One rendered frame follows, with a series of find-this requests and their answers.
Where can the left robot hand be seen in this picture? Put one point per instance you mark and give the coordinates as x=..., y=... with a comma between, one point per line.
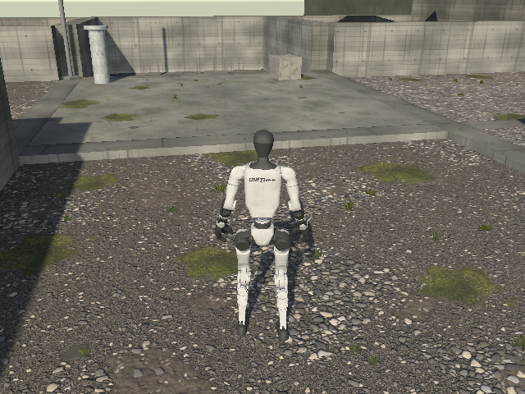
x=227, y=229

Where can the right robot upper arm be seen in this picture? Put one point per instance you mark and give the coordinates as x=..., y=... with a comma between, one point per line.
x=288, y=174

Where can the right robot hand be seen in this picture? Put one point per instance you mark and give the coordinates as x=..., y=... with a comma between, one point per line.
x=298, y=232

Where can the left robot upper arm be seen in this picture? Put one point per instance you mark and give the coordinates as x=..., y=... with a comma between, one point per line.
x=233, y=186

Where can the robot left forearm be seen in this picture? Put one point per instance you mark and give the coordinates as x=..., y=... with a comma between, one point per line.
x=223, y=215

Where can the robot right forearm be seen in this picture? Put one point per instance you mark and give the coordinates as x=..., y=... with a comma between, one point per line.
x=300, y=217

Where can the right robot thigh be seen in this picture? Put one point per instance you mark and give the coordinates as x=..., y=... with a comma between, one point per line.
x=281, y=252

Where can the robot torso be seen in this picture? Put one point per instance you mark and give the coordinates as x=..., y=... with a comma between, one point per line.
x=262, y=198

